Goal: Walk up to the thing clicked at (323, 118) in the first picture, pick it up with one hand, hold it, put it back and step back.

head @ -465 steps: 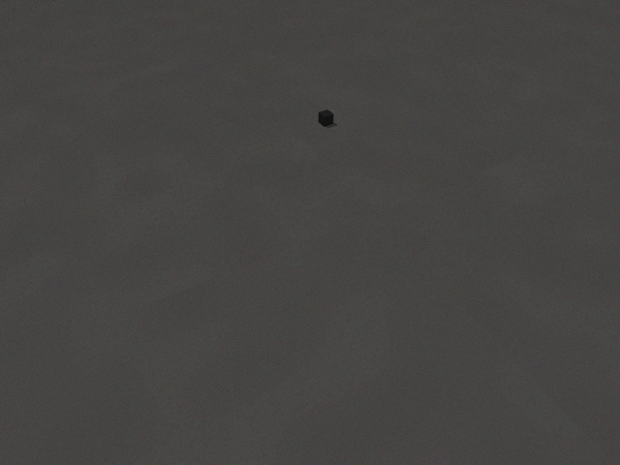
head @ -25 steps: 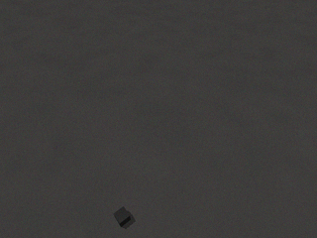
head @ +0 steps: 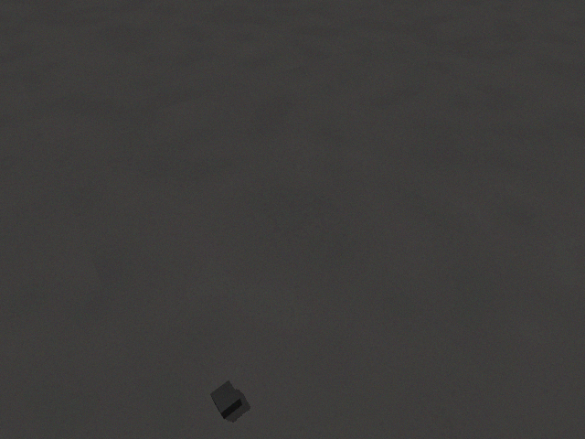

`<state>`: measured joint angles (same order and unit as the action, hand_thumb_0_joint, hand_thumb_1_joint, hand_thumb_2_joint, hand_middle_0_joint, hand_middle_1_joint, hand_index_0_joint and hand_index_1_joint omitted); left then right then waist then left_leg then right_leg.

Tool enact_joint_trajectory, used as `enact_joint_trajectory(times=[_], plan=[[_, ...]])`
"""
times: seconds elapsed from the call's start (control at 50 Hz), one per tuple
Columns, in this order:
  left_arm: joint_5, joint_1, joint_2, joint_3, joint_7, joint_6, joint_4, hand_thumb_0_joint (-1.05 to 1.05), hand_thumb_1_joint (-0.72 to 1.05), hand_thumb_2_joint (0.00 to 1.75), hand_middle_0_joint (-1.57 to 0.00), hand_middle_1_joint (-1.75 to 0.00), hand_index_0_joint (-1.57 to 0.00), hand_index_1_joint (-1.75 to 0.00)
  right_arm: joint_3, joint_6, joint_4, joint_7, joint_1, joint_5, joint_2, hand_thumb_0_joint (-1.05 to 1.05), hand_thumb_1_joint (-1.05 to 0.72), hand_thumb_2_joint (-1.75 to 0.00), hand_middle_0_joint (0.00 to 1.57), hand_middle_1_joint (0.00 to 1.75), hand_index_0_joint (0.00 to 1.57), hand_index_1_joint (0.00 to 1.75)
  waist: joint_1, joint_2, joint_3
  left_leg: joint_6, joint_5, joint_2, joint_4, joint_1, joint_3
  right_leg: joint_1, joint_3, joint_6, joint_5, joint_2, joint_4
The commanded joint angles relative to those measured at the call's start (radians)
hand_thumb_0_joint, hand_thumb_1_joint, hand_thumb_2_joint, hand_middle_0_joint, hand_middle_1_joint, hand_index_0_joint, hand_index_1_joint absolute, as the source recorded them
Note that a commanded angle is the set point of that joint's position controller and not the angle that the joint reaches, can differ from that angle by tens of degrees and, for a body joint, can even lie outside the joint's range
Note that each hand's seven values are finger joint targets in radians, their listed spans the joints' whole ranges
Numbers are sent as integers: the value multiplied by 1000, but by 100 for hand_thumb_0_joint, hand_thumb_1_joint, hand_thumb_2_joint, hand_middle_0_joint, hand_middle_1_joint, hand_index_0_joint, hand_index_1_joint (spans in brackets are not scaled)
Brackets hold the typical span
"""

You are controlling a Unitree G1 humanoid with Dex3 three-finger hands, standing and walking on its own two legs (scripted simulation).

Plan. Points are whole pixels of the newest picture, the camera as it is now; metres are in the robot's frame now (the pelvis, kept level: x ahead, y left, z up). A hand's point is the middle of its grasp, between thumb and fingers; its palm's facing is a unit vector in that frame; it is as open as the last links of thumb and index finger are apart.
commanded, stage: stand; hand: left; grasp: from above
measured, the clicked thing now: (226, 399) +0.42 +0.22 -0.75
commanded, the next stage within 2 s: rise first in 0.40 s
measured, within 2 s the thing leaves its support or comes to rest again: neither
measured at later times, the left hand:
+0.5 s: hand out of the picture +0.06 +0.25 -0.16, palm faces -0.02 -0.94 -0.34, open 7.4 cm
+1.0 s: hand out of the picture +0.13 +0.26 -0.21, palm faces -0.07 -0.90 -0.44, open 13.0 cm
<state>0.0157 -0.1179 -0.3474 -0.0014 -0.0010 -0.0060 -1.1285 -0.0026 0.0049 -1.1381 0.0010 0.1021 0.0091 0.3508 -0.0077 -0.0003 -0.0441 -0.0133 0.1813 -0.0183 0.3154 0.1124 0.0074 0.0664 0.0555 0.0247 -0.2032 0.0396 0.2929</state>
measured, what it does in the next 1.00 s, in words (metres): lowers itself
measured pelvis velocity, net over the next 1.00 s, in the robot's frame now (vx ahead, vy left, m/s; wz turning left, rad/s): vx -0.02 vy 0.00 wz -0.03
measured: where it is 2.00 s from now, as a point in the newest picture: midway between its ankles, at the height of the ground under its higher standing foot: outside the picture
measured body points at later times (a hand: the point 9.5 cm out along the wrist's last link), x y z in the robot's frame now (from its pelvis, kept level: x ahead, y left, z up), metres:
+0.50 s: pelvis +0.00 +0.00 +0.00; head +0.01 +0.00 +0.45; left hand +0.07 +0.30 -0.13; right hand +0.08 -0.30 -0.13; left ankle -0.01 +0.13 -0.75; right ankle -0.03 -0.13 -0.75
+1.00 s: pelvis -0.02 +0.00 -0.05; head +0.05 +0.01 +0.39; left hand +0.14 +0.30 -0.18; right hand +0.08 -0.26 -0.16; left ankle -0.01 +0.13 -0.75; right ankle -0.03 -0.13 -0.75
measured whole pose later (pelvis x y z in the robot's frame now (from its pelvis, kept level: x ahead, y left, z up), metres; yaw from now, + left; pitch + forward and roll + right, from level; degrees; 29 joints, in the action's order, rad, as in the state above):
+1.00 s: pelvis -0.02 +0.00 -0.05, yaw -1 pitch +12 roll -1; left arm 0.19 -0.05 -0.30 -0.17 0.06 0.18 -0.83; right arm 0.03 0.06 -0.66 0.01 0.26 -0.02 0.24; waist 0.03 0.00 0.06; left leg -0.01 0.40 -0.04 0.86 0.67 0.01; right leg 0.63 0.03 0.02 -0.41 0.03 0.83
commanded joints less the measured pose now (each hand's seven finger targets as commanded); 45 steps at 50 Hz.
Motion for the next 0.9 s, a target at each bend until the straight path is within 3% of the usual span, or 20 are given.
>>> enact_joint_trajectory(times=[0.0,0.1,0.46,0.48,0.5,0.52,0.54,0.56,0.58,0.6,0.64,0.68,0.74,0.8,0.82,0.84,0.88], plan=[[-3,26,-212,-39,13,-21,56,0,90,90,-20,-30,-20,-30,35,24,60,11,-33,2,214,0,-90,-90,20,30,20,30,6,-8,78,25,-249,-121,-31,-20,-78,-16,-83,-34,212,117,-30],[-4,25,-217,-41,12,-20,58,0,90,90,-20,-30,-20,-30,36,27,62,11,-32,-1,214,0,-90,-90,20,30,20,30,6,-5,88,26,-271,-123,-33,-35,-79,-18,-82,-35,217,116,-27],[-2,24,-217,-45,12,-20,60,0,90,90,-20,-30,-20,-30,40,24,66,9,-37,1,215,0,-90,-90,20,30,20,30,6,-2,65,26,-184,-115,-43,-24,-83,8,-83,-36,149,112,-40],[-3,20,-215,-43,10,-19,58,0,82,84,-12,-38,-12,-38,39,24,66,9,-37,0,214,0,-82,-87,20,30,20,30,5,-1,62,29,-190,-116,-38,-25,-81,6,-86,-36,161,115,-40],[-60,371,-66,-48,28,-113,409,0,75,79,-20,-46,-20,-46,-3,70,346,30,-9,-72,47,0,-90,-93,20,30,20,30,121,-32,-13,18,-41,20,23,83,39,252,-24,-31,111,-31,40],[-57,486,-99,-59,32,-105,354,0,67,87,-23,-54,-22,-54,4,64,288,39,46,-69,77,0,-98,-93,20,30,20,30,102,-15,36,19,-19,24,45,78,35,211,-15,-31,91,-29,57],[-39,318,-183,-110,36,-70,213,0,59,88,-22,-62,-23,-62,25,53,293,51,87,-75,108,0,-102,-93,20,30,20,30,71,20,31,20,-20,17,57,102,32,206,-4,-35,70,-33,66],[-19,257,-207,-135,27,-49,123,0,52,88,-22,-70,-23,-70,38,45,305,54,110,-68,110,0,-100,-92,20,30,20,30,63,46,75,25,-34,28,107,136,33,221,-9,-35,71,-30,95],[0,313,-243,-154,17,-42,127,0,44,88,-18,-78,-20,-76,44,46,332,56,114,-64,106,0,-100,-92,20,30,20,30,54,74,105,29,-54,25,147,160,28,232,-7,-32,90,-31,132],[27,326,-262,-178,10,-46,124,0,37,89,-16,-86,-19,-83,61,51,358,58,124,-48,105,0,-100,-92,20,30,20,30,41,52,196,28,-83,27,182,160,29,216,-15,-33,128,-26,174],[79,156,-222,-201,-5,-19,81,0,22,88,-14,-95,-18,-91,85,53,391,45,165,-31,93,0,-99,-92,20,30,20,30,2,-8,267,18,-122,37,238,200,29,232,-20,-42,152,-25,239],[100,72,-194,-208,2,17,111,0,6,91,-10,-98,-13,-95,90,55,448,38,164,-32,86,0,-94,-91,20,30,20,30,-24,-58,295,5,-150,37,251,208,31,228,-16,-49,147,-34,262],[127,91,-160,-187,24,94,193,0,-17,95,-9,-101,-11,-99,90,55,516,29,138,-43,75,0,-92,-90,20,30,20,30,-2,-37,269,8,-135,33,261,247,21,260,-9,-48,123,-40,263],[142,120,-189,-210,54,145,271,0,-41,92,-11,-102,-12,-101,84,67,565,20,110,-42,63,0,-88,-89,20,30,20,30,-7,-21,235,8,-65,28,306,326,19,330,-2,-43,41,-44,300],[149,100,-161,-200,59,157,278,0,-47,94,-11,-103,-11,-103,87,69,573,17,124,-41,58,0,-89,-89,20,30,20,30,5,-12,251,10,-57,25,329,333,21,357,-5,-43,36,-44,324],[156,111,-148,-189,62,163,287,0,-48,92,-11,-105,-12,-104,86,76,574,16,132,-38,57,0,-88,-89,20,30,20,30,16,-7,240,10,-37,23,358,365,19,398,-4,-40,15,-47,351],[168,126,-158,-210,71,164,357,0,-51,94,-10,-104,-11,-104,88,91,588,14,147,-34,52,0,-88,-89,20,30,20,30,19,-19,264,12,-17,16,408,400,14,446,-6,-41,-3,-47,407]])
